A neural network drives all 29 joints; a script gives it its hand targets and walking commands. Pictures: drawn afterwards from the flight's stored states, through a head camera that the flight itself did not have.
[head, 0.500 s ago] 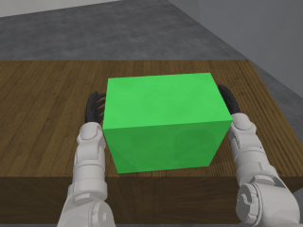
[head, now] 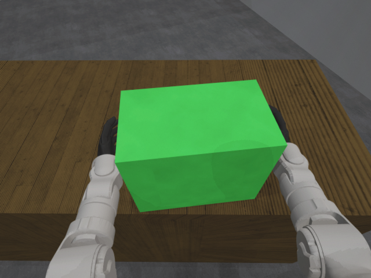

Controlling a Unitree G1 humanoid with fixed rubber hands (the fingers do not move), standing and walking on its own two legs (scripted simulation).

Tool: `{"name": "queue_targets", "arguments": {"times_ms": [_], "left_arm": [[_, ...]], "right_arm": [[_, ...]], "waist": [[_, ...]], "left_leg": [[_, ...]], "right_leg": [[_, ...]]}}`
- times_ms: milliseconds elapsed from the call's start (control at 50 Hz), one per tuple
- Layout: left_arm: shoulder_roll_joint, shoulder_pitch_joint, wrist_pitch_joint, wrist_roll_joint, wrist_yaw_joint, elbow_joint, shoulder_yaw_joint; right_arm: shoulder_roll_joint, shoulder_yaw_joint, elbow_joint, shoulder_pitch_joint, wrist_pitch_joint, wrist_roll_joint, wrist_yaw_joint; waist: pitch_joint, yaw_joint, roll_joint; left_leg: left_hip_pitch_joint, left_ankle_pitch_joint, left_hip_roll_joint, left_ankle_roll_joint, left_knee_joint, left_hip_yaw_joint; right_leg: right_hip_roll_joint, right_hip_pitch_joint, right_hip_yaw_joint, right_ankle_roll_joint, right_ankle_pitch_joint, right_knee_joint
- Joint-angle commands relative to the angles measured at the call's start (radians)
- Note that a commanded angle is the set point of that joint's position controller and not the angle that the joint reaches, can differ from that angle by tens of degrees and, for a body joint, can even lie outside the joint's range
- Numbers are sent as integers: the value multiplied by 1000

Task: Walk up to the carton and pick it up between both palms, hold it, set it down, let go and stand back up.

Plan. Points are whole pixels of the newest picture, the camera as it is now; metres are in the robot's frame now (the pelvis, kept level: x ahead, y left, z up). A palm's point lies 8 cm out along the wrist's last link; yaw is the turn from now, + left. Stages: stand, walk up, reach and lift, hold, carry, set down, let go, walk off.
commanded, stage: set down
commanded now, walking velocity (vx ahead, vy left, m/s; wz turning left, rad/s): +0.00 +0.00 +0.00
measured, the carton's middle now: (194, 150) +0.40 +0.01 +0.05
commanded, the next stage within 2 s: none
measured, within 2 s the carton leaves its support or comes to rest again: neither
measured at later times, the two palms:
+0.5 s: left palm (76, 198) +0.28 +0.24 +0.05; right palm (307, 174) +0.33 -0.22 +0.06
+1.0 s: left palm (73, 248) +0.19 +0.22 +0.05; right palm (353, 233) +0.21 -0.24 +0.09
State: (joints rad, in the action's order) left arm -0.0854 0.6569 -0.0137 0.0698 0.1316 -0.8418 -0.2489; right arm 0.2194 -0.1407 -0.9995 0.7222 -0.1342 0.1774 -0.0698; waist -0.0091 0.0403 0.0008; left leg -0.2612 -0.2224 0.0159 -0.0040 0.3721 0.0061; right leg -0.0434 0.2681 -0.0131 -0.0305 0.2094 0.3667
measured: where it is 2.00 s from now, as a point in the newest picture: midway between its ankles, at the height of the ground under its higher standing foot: outside the picture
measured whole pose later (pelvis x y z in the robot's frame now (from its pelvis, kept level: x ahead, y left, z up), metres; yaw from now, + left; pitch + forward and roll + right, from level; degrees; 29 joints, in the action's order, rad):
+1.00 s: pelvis -0.13 +0.00 -0.01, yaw +0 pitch +0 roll -1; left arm -0.16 0.32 0.21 -0.06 0.14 -0.47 -0.09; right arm 0.41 0.00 -0.73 0.39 0.07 0.35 -0.15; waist 0.08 0.02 0.09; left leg -0.18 -0.31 0.06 -0.03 0.47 0.00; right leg -0.05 0.33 0.01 -0.07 0.09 0.37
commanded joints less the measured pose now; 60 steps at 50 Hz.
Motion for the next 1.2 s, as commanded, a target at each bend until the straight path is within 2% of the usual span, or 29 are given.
{"name": "queue_targets", "arguments": {"times_ms": [0,80,160,180,220,260,300,320,380,400,440,460,560,600,620,680,700,760,780,800,880,920,940,1040,1060,1100,1120,1140,1180], "left_arm": [[-74,129,-24,-116,-21,223,133],[-136,147,-13,-134,-26,273,88],[-114,-104,20,-96,-76,286,54],[-157,-64,10,-72,-70,355,3],[-141,-41,22,-76,-82,334,38],[-158,-14,7,-127,-82,398,45],[-127,-181,-10,-106,-76,573,61],[-184,-38,-27,-124,-75,538,71],[-162,-215,-13,-148,-56,653,99],[-129,-291,-9,-168,-57,740,135],[-188,-31,5,-197,-43,586,149],[-122,-329,33,-192,-34,699,173],[-95,-200,128,-231,-26,571,259],[-134,-68,157,-230,-7,475,240],[-87,-228,151,-245,-5,582,282],[-177,-53,152,-207,7,568,210],[-212,37,156,-207,2,465,165],[-192,-92,168,-186,-10,519,133],[-224,66,180,-192,-9,431,128],[-212,70,186,-211,-15,460,156],[-229,17,203,-198,-7,576,165],[-149,23,230,-198,61,575,273],[-73,-73,233,-158,77,625,297],[-14,-402,290,-106,84,882,337],[28,-535,289,-125,86,1017,403],[10,-534,289,-123,75,1025,397],[-7,-598,285,-121,77,1097,375],[-17,-378,287,-146,78,1024,367],[-17,-577,279,-146,72,1037,365]], "right_arm": [[314,177,55,256,-88,75,27],[322,189,78,266,-87,100,15],[298,275,103,40,-88,145,24],[316,282,168,70,-100,151,27],[333,295,83,109,-80,178,13],[356,266,124,159,-85,163,8],[387,255,240,-1,-108,211,-3],[379,235,236,113,-91,204,-8],[452,189,339,-35,-90,209,-24],[440,191,433,-114,-108,214,-17],[462,102,384,126,-59,163,-32],[456,143,437,-140,-60,206,-47],[406,86,438,-115,61,183,-93],[408,55,390,-9,108,161,-111],[396,96,478,-161,100,199,-124],[415,36,463,-89,126,131,-116],[392,74,513,12,121,135,-110],[383,97,619,-152,125,163,-81],[357,114,566,-24,149,160,-67],[365,117,580,-48,152,185,-62],[334,121,530,-126,188,224,-52],[422,22,376,-44,212,207,-119],[465,-7,334,-93,200,222,-158],[533,13,381,-354,132,277,-209],[567,-45,432,-475,115,263,-214],[553,-80,530,-495,99,231,-208],[540,-74,587,-541,98,233,-190],[547,-78,593,-327,100,227,-188],[532,-85,668,-503,76,223,-183]], "waist": [[698,23,-37],[722,64,18],[605,41,118],[644,74,113],[546,33,79],[554,48,74],[613,31,51],[624,29,28],[624,-2,45],[656,-45,79],[548,-42,-4],[515,-40,20],[330,-54,1],[261,-16,1],[312,-28,44],[330,-31,97],[343,-13,222],[336,-17,321],[325,2,275],[347,-33,304],[311,-10,153],[146,1,-197],[121,-3,-352],[213,-47,-185],[275,-105,-145],[275,-122,-81],[262,-104,-42],[281,-100,-40],[262,-105,41]], "left_leg": [[146,905,-59,122,172,23],[83,800,-44,86,138,44],[-171,548,-18,18,-35,27],[-190,533,-16,4,-57,54],[-36,552,-23,29,-35,33],[50,591,-32,33,-1,12],[105,660,-25,55,14,14],[84,575,-22,50,27,26],[160,601,-28,52,35,8],[177,633,-18,50,43,1],[79,378,-17,51,6,1],[214,471,-37,47,2,-19],[64,-53,-53,4,-95,-85],[-24,-270,-59,-22,-142,-99],[32,-161,-58,-24,-127,-94],[91,-221,-14,-22,-57,-98],[209,-132,34,-38,62,-83],[494,78,103,-26,254,-99],[419,11,119,-31,259,-79],[502,66,142,-34,332,-92],[520,42,118,-4,283,-116],[-115,-441,-93,-24,-158,-179],[-374,-651,-218,-32,-323,-255],[140,28,-209,138,-154,-311],[198,9,-224,131,-150,-330],[103,2,-220,123,-149,-318],[94,94,-181,114,-129,-263],[2,74,-128,93,-91,-182],[-18,22,-137,77,-119,-186]], "right_leg": [[-43,-104,36,12,-835,68],[-21,-176,9,11,-833,51],[50,-557,-31,77,-1182,144],[55,-570,-36,99,-1206,165],[24,-418,-9,100,-1058,122],[15,-275,15,95,-930,102],[-8,-397,17,72,-996,87],[-4,-308,9,61,-857,70],[-27,-339,17,37,-763,31],[-34,-394,29,43,-820,36],[-22,-245,25,15,-414,-3],[-34,-270,32,0,-478,-32],[-17,-159,19,-25,-65,-49],[-7,-89,3,-20,121,-60],[-12,-161,7,-17,49,-60],[53,12,-44,-43,235,-97],[121,201,-105,-72,420,-147],[238,463,-179,-165,514,-252],[257,493,-207,-161,602,-248],[313,586,-254,-201,632,-277],[293,537,-208,-202,510,-238],[18,-40,25,-55,159,45],[-48,-356,73,-7,-114,155],[-13,-206,-5,-37,-289,-19],[-18,-235,5,-40,-295,-41],[-14,-275,-9,-38,-301,-42],[-7,-304,-18,-42,-339,-49],[-7,-275,-21,-53,-246,-47],[5,-339,-35,-55,-289,-59]]}}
